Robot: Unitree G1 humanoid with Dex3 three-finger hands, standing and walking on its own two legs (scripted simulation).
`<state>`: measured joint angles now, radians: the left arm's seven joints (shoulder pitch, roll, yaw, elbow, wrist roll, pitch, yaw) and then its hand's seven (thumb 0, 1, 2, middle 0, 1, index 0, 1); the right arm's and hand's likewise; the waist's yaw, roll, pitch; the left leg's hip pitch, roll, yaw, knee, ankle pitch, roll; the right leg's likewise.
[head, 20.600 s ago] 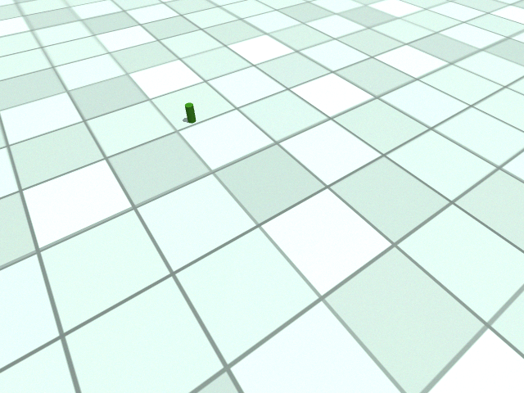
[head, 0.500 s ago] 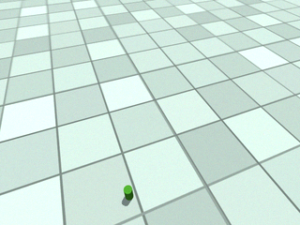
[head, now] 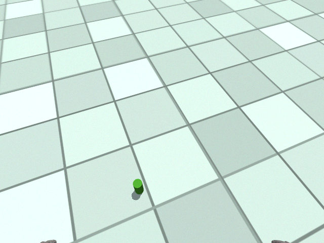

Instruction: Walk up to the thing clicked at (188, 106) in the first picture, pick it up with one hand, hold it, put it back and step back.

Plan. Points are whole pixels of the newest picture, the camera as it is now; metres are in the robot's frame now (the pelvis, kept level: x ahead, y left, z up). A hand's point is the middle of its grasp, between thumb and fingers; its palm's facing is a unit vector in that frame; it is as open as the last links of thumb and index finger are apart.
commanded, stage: walk up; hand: left
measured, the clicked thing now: (138, 186) +0.49 +0.15 -0.71
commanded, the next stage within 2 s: none
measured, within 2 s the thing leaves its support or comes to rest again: neither
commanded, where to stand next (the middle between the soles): +0.10 -0.04 m, yaw +0 degrees
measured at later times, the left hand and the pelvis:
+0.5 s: hand out of the picture +0.01 +0.30 -0.17, palm faces -0.10 -0.92 -0.37, open 7.3 cm; pelvis -0.11 +0.03 -0.01, yaw -4 degrees
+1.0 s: hand out of the picture -0.11 +0.28 -0.16, palm faces -0.01 -0.93 -0.38, open 7.3 cm; pelvis -0.25 +0.02 -0.02, yaw -1 degrees
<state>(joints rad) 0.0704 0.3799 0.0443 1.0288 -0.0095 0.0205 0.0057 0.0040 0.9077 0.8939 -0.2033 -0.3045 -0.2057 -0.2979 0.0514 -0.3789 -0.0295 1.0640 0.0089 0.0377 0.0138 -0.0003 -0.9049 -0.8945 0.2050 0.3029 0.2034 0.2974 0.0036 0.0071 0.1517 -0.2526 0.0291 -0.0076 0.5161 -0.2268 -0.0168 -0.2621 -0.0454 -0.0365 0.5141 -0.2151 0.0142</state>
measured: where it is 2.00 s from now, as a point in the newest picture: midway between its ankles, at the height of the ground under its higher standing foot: outside the picture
